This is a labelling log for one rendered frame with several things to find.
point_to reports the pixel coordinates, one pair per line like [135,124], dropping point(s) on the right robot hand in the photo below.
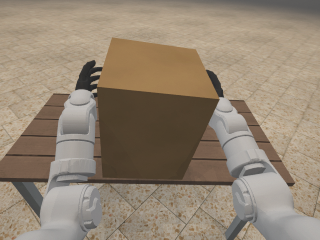
[216,83]

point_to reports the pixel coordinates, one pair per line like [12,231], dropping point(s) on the robot left upper arm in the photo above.
[68,213]

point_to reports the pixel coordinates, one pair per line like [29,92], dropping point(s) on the table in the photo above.
[29,159]

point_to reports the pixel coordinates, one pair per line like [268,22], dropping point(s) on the right robot forearm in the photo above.
[244,158]

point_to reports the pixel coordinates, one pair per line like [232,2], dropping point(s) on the robot right upper arm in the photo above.
[265,201]

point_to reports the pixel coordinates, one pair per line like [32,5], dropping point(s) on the left robot forearm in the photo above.
[74,156]

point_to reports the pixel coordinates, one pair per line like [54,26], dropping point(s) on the left robot hand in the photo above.
[85,79]

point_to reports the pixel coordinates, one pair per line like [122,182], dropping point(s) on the carton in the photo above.
[155,102]

